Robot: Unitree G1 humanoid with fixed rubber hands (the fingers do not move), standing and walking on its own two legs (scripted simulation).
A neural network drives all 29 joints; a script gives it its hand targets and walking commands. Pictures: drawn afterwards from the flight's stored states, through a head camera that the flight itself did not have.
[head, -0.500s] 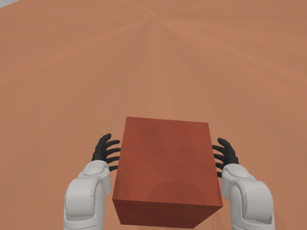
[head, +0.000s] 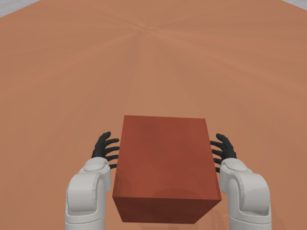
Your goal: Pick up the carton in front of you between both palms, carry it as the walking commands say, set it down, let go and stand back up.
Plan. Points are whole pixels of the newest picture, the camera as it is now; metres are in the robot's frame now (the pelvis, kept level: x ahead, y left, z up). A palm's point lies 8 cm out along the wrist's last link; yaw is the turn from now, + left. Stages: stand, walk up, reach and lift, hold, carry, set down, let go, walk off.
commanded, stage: carry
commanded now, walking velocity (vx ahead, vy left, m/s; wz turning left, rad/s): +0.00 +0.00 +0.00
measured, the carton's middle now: (161, 173) +0.29 +0.00 +0.02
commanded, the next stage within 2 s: hold in 1.82 s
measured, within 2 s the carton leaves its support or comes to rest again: neither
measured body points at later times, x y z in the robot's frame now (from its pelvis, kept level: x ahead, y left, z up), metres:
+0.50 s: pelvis +0.06 +0.01 +0.00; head +0.06 +0.01 +0.45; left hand +0.35 +0.16 +0.07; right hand +0.35 -0.14 +0.08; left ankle +0.09 +0.10 -0.74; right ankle -0.02 -0.10 -0.73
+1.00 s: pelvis +0.06 +0.01 -0.01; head +0.04 +0.02 +0.44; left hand +0.36 +0.16 +0.01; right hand +0.36 -0.14 +0.02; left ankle +0.08 +0.10 -0.74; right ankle -0.02 -0.10 -0.74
